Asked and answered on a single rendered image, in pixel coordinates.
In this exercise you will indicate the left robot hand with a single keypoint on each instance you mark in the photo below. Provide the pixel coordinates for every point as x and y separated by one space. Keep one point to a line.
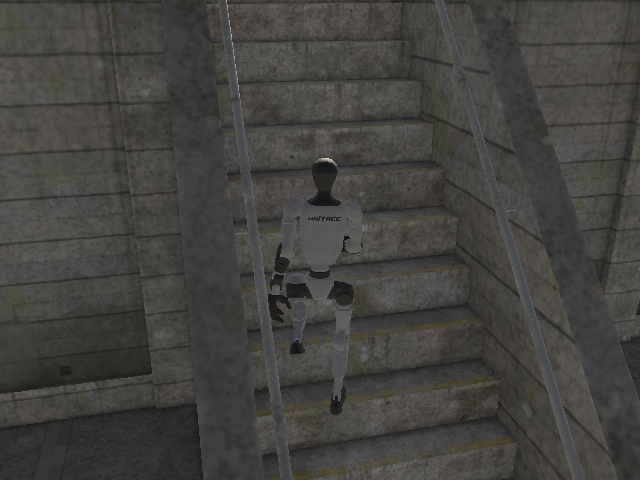
272 299

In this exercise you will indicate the left robot upper arm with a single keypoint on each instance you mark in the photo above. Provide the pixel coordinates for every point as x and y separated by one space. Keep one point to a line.
288 229

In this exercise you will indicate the robot left forearm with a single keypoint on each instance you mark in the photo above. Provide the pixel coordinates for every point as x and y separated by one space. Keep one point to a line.
279 272

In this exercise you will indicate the right robot foot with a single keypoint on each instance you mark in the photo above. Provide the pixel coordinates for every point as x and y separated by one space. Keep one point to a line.
336 406

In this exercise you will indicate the right robot upper arm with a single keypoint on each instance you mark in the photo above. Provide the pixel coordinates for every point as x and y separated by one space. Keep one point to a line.
355 215

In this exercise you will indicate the robot right shin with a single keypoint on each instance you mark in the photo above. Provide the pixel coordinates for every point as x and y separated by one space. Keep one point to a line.
339 366

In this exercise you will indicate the robot right forearm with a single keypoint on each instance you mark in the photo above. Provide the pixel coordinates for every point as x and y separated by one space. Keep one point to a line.
345 247

